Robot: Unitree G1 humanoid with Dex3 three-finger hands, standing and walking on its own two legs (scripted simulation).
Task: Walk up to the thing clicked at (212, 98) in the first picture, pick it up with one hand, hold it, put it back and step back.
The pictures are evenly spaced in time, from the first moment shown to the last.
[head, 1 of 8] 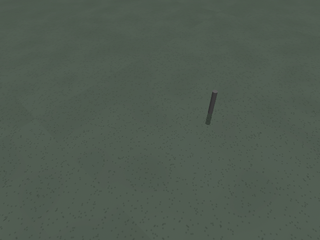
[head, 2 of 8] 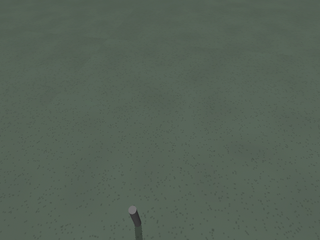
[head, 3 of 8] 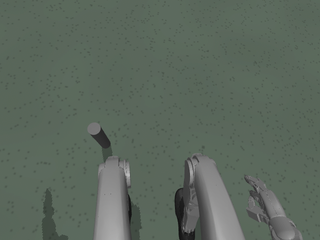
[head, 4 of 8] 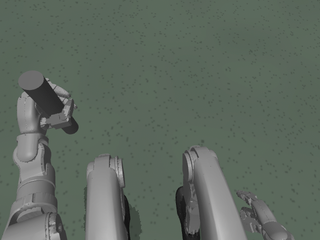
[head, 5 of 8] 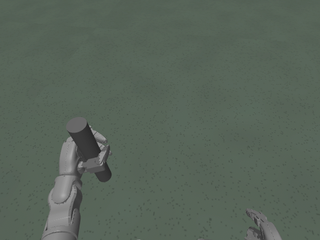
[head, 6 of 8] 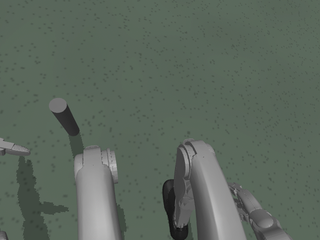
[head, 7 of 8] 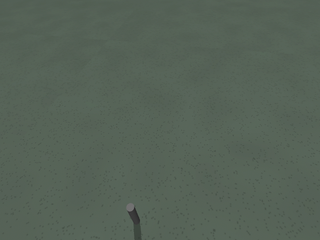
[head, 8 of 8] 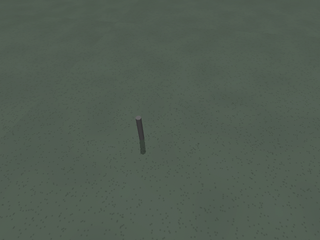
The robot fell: no
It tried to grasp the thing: yes
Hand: left
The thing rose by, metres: 0.67
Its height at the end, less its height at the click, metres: +0.00
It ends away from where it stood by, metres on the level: 0.02
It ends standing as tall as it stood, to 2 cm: yes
